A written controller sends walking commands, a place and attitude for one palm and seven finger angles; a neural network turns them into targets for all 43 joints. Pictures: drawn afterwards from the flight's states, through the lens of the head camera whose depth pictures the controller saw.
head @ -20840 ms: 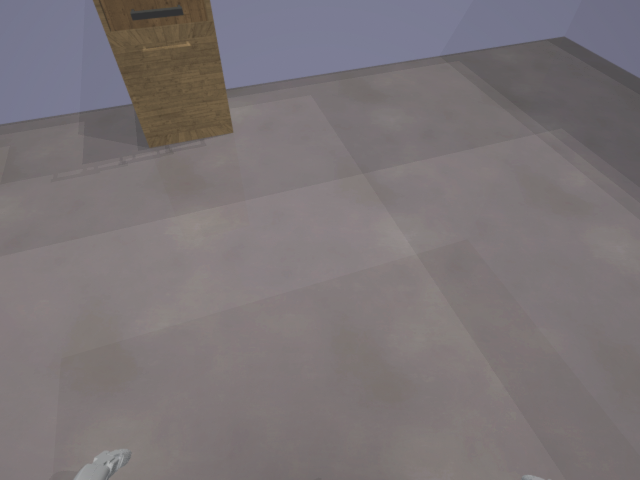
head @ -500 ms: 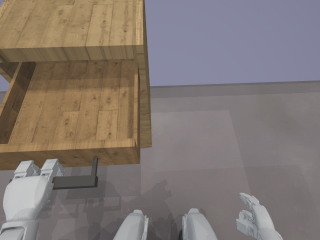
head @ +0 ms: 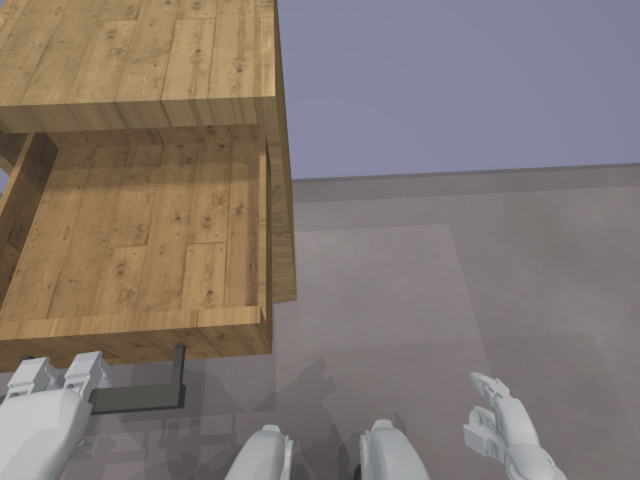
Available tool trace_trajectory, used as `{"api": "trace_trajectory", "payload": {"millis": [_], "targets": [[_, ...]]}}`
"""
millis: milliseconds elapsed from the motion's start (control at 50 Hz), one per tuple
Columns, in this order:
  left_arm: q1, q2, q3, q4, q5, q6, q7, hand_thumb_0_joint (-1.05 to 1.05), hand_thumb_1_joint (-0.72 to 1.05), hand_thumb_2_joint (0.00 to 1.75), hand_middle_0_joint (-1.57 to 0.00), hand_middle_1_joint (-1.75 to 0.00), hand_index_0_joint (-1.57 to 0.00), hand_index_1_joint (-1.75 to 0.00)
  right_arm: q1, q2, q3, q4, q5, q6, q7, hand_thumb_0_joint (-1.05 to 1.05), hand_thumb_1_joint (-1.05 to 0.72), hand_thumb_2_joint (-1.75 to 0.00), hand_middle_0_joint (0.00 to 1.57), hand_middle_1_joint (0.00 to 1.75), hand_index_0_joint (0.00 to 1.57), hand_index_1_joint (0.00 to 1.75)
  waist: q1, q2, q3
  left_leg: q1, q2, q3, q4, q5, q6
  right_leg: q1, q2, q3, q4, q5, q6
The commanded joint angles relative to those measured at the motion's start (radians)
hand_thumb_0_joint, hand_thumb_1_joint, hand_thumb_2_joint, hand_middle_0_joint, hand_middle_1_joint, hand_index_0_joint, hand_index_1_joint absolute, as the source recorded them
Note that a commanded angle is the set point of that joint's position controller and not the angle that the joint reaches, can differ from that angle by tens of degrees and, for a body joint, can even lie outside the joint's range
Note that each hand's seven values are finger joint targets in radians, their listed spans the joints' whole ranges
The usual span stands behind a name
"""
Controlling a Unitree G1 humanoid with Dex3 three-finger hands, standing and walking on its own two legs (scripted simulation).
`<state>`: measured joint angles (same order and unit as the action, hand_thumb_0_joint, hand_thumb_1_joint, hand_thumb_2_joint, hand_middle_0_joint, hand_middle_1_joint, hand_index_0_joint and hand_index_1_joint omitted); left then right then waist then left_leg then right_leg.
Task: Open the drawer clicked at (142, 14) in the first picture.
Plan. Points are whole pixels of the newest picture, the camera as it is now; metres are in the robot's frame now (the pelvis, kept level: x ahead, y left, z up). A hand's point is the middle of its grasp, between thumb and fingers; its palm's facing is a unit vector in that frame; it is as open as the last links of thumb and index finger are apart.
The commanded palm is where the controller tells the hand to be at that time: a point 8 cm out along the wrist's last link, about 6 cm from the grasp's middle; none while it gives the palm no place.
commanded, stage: open the thumb to release the handle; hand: left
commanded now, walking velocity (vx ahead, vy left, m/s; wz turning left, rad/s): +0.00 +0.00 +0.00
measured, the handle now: (98, 380) +0.23 +0.28 -0.02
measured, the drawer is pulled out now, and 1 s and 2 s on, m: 0.30 0.30 0.30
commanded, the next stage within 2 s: lift the hand off the handle in 0.52 s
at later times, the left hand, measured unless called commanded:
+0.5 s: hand (62, 427) +0.18 +0.31 -0.04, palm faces -0.09 -0.02 -1.00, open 11.8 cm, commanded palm +0.16 +0.31 +0.01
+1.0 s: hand (69, 424) +0.18 +0.31 -0.04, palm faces -0.05 -0.01 -1.00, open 13.6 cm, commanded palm +0.17 +0.30 +0.01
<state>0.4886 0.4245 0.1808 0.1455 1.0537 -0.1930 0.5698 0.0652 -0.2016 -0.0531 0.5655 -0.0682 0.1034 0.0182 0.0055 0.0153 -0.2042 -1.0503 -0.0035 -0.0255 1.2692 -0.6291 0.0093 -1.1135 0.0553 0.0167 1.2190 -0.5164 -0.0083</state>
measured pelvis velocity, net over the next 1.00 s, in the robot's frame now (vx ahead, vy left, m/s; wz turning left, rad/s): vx -0.03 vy -0.02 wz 0.03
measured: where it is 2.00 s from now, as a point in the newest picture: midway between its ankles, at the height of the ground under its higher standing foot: outside the picture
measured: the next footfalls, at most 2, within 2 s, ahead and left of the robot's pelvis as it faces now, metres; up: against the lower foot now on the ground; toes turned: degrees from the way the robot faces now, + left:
none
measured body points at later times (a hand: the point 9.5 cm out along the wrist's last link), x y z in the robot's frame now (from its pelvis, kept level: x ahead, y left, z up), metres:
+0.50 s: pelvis -0.01 +0.00 +0.00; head +0.10 -0.01 +0.43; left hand +0.18 +0.31 +0.02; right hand +0.19 -0.23 -0.13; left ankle -0.02 +0.11 -0.63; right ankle +0.03 -0.12 -0.63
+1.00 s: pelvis -0.03 -0.02 -0.01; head +0.08 -0.02 +0.43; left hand +0.18 +0.30 +0.01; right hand +0.18 -0.25 -0.13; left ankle -0.02 +0.11 -0.63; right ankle +0.03 -0.12 -0.63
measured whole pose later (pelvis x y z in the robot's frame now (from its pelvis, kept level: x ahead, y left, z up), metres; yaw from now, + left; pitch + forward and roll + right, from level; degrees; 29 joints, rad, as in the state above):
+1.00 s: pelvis -0.03 -0.02 -0.01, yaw +2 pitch +23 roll -1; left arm 0.28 0.46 0.17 0.28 1.05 -0.22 0.58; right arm 0.10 -0.24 -0.04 0.60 -0.06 0.07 -0.03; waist 0.04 0.03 -0.19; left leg -1.12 -0.02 -0.06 1.31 -0.60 -0.01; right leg -1.17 0.04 -0.02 1.27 -0.50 -0.03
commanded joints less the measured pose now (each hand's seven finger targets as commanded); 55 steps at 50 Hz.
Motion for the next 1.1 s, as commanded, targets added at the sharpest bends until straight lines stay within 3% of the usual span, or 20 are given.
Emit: {"api": "trace_trajectory", "payload": {"millis": [0, 20, 40, 60, 80, 160, 240, 300, 360, 400, 580, 600, 640, 700, 720, 780, 960, 980, 1000, 1080], "targets": [[-0.096, 0.252, 0.173, -0.187, -0.01, -0.029, 0.09, 0.0, 0.9, 0.9, -0.4, -1.35, -0.4, -1.35, -0.045, -0.16, -0.038, -0.114, -0.002, -0.038, -0.017, 0.0, -0.9, -0.9, 0.2, 0.3, 0.2, 0.3, 0.008, 0.041, -0.234, 0.153, -0.009, 0.003, -0.14, 0.401, 0.023, 0.155, -0.017, -0.042, -0.121, 0.318, -0.047], [-0.08, 0.263, 0.203, -0.129, 0.004, -0.046, 0.098, 0.0, 0.83, 0.87, -0.4, -1.34, -0.4, -1.34, -0.024, -0.154, -0.039, -0.111, -0.012, -0.05, -0.024, 0.0, -0.9, -0.9, 0.2, 0.3, 0.2, 0.3, 0.045, 0.057, -0.245, 0.129, -0.014, 0.002, -0.132, 0.38, 0.023, 0.158, -0.018, -0.053, -0.097, 0.272, -0.046], [-0.082, 0.255, 0.194, -0.128, 0.006, -0.054, 0.104, 0.0, 0.76, 0.84, -0.39, -1.34, -0.39, -1.34, -0.04, -0.154, -0.033, -0.111, -0.014, -0.056, -0.027, 0.0, -0.9, -0.9, 0.2, 0.3, 0.2, 0.3, 0.044, 0.093, -0.232, 0.136, -0.011, -0.006, -0.135, 0.393, 0.021, 0.12, -0.018, -0.064, -0.087, 0.257, -0.054], [-0.013, 0.239, 0.198, -0.086, 0.013, -0.06, 0.106, 0.0, 0.69, 0.81, -0.38, -1.33, -0.38, -1.33, -0.022, -0.153, -0.038, -0.104, -0.015, -0.059, -0.022, 0.0, -0.9, -0.9, 0.2, 0.3, 0.2, 0.3, 0.065, 0.102, -0.265, 0.164, -0.013, 0.0, -0.136, 0.414, 0.016, 0.124, -0.016, -0.072, -0.076, 0.257, -0.055], [0.0, 0.215, 0.177, -0.111, 0.007, -0.064, 0.107, 0.0, 0.62, 0.78, -0.38, -1.32, -0.38, -1.32, -0.019, -0.157, -0.045, -0.121, -0.013, -0.062, -0.016, 0.0, -0.9, -0.9, 0.2, 0.3, 0.2, 0.3, 0.067, 0.13, -0.274, 0.19, -0.015, 0.003, -0.137, 0.436, 0.012, 0.119, -0.014, -0.073, -0.081, 0.268, -0.059], [-0.027, 0.21, 0.163, -0.129, -0.016, -0.042, 0.105, 0.0, 0.34, 0.66, -0.36, -1.29, -0.36, -1.29, 0.005, -0.168, -0.052, -0.118, -0.011, -0.056, -0.011, 0.0, -0.9, -0.9, 0.2, 0.3, 0.2, 0.3, 0.054, 0.091, -0.373, 0.223, -0.017, 0.002, -0.128, 0.486, 0.01, 0.169, -0.014, -0.069, -0.08, 0.323, -0.05], [-0.056, 0.217, 0.15, -0.119, -0.022, -0.01, 0.091, 0.0, 0.06, 0.54, -0.34, -1.26, -0.34, -1.26, 0.005, -0.171, -0.049, -0.118, -0.005, -0.044, -0.023, 0.0, -0.9, -0.9, 0.2, 0.3, 0.2, 0.3, 0.04, 0.031, -0.361, 0.198, -0.014, -0.001, -0.138, 0.458, 0.018, 0.194, -0.017, -0.068, -0.098, 0.326, -0.046], [-0.072, 0.232, 0.146, -0.1, -0.014, -0.002, 0.076, 0.0, -0.15, 0.45, -0.32, -1.24, -0.32, -1.24, 0.01, -0.168, -0.043, -0.117, -0.001, -0.036, -0.034, 0.0, -0.9, -0.9, 0.2, 0.3, 0.2, 0.3, 0.044, -0.005, -0.341, 0.171, -0.016, 0.008, -0.142, 0.415, 0.02, 0.217, -0.02, -0.056, -0.11, 0.315, -0.039], [-0.069, 0.234, 0.136, -0.108, -0.013, 0.004, 0.065, 0.0, -0.36, 0.36, -0.31, -1.22, -0.31, -1.22, 0.004, -0.163, -0.036, -0.122, 0.003, -0.035, -0.041, 0.0, -0.9, -0.9, 0.2, 0.3, 0.2, 0.3, 0.053, 0.059, -0.345, 0.192, -0.02, 0.011, -0.16, 0.404, 0.02, 0.219, -0.021, -0.055, -0.116, 0.285, -0.044], [-0.087, 0.225, 0.126, -0.096, -0.018, 0.001, 0.057, 0.0, -0.5, 0.3, -0.3, -1.2, -0.3, -1.2, 0.002, -0.162, -0.036, -0.121, 0.006, -0.038, -0.045, 0.0, -0.9, -0.9, 0.2, 0.3, 0.2, 0.3, 0.041, 0.03, -0.302, 0.172, -0.017, 0.013, -0.158, 0.368, 0.023, 0.207, -0.02, -0.053, -0.135, 0.259, -0.041], [-0.083, 0.237, 0.144, -0.049, -0.023, -0.034, 0.051, 0.0, -0.5, 0.3, -0.3, -1.2, -0.3, -1.2, 0.001, -0.16, -0.038, -0.107, 0.006, -0.055, -0.046, 0.0, -0.9, -0.9, 0.2, 0.3, 0.2, 0.3, 0.05, 0.041, -0.268, 0.129, -0.021, 0.016, -0.152, 0.327, 0.026, 0.215, -0.021, -0.042, -0.14, 0.229, -0.045], [-0.048, 0.156, 0.076, -0.072, -0.024, -0.035, 0.052, 0.0, -0.5, 0.3, -0.3, -1.2, -0.3, -1.2, -0.002, -0.153, -0.039, -0.119, 0.003, -0.061, -0.039, 0.0, -0.9, -0.9, 0.2, 0.3, 0.2, 0.3, 0.041, 0.039, -0.284, 0.14, -0.022, 0.017, -0.157, 0.326, 0.024, 0.214, -0.021, -0.044, -0.144, 0.227, -0.044], [-0.102, 0.182, 0.092, -0.082, -0.026, -0.039, 0.061, 0.0, -0.5, 0.3, -0.3, -1.2, -0.3, -1.2, -0.007, -0.162, -0.041, -0.114, 0.005, -0.066, -0.037, 0.0, -0.9, -0.9, 0.2, 0.3, 0.2, 0.3, 0.032, 0.048, -0.279, 0.14, -0.018, 0.013, -0.155, 0.325, 0.027, 0.199, -0.023, -0.048, -0.144, 0.221, -0.047], [-0.128, 0.244, 0.138, -0.064, -0.004, -0.044, 0.074, 0.0, -0.5, 0.3, -0.3, -1.2, -0.3, -1.2, -0.002, -0.164, -0.038, -0.108, -0.001, -0.063, -0.043, 0.0, -0.9, -0.9, 0.2, 0.3, 0.2, 0.3, 0.04, 0.023, -0.279, 0.103, -0.021, 0.016, -0.14, 0.293, 0.026, 0.201, -0.025, -0.032, -0.138, 0.194, -0.043], [-0.162, 0.236, 0.124, -0.061, 0.001, -0.045, 0.079, 0.0, -0.5, 0.3, -0.3, -1.2, -0.3, -1.2, -0.002, -0.164, -0.039, -0.107, 0.0, -0.065, -0.044, 0.0, -0.9, -0.9, 0.2, 0.3, 0.2, 0.3, 0.031, 0.029, -0.261, 0.099, -0.021, 0.017, -0.137, 0.276, 0.027, 0.191, -0.026, -0.034, -0.144, 0.178, -0.042], [-0.211, 0.253, 0.134, -0.01, 0.004, -0.04, 0.081, 0.0, -0.5, 0.3, -0.3, -1.2, -0.3, -1.2, 0.001, -0.167, -0.039, -0.093, 0.002, -0.068, -0.047, 0.0, -0.9, -0.9, 0.2, 0.3, 0.2, 0.3, 0.036, 0.042, -0.259, 0.078, -0.021, 0.019, -0.127, 0.252, 0.03, 0.181, -0.027, -0.033, -0.141, 0.145, -0.041], [-0.227, 0.282, 0.141, -0.063, -0.031, -0.009, 0.058, 0.0, -0.5, 0.3, -0.3, -1.2, -0.3, -1.2, 0.01, -0.169, -0.037, -0.105, 0.015, -0.073, -0.059, 0.0, -0.9, -0.9, 0.2, 0.3, 0.2, 0.3, 0.037, 0.058, -0.341, 0.137, -0.024, 0.022, -0.16, 0.282, 0.03, 0.257, -0.023, -0.024, -0.165, 0.179, -0.034], [-0.244, 0.27, 0.123, -0.07, -0.039, -0.004, 0.055, 0.0, -0.5, 0.3, -0.3, -1.2, -0.3, -1.2, 0.01, -0.169, -0.037, -0.104, 0.019, -0.076, -0.061, 0.0, -0.9, -0.9, 0.2, 0.3, 0.2, 0.3, 0.027, 0.058, -0.317, 0.139, -0.022, 0.021, -0.165, 0.275, 0.032, 0.262, -0.023, -0.026, -0.177, 0.177, -0.034], [-0.251, 0.282, 0.136, -0.089, -0.039, -0.006, 0.054, 0.0, -0.5, 0.3, -0.3, -1.2, -0.3, -1.2, 0.011, -0.168, -0.036, -0.104, 0.018, -0.077, -0.064, 0.0, -0.9, -0.9, 0.2, 0.3, 0.2, 0.3, 0.029, 0.047, -0.338, 0.146, -0.022, 0.023, -0.168, 0.277, 0.033, 0.269, -0.024, -0.02, -0.182, 0.179, -0.03], [-0.246, 0.257, 0.111, -0.053, -0.047, 0.009, 0.042, 0.0, -0.5, 0.3, -0.3, -1.2, -0.3, -1.2, 0.011, -0.169, -0.032, -0.099, 0.023, -0.081, -0.071, 0.0, -0.9, -0.9, 0.2, 0.3, 0.2, 0.3, 0.014, 0.03, -0.26, 0.14, -0.016, 0.018, -0.191, 0.243, 0.034, 0.259, -0.024, -0.03, -0.211, 0.142, -0.031]]}}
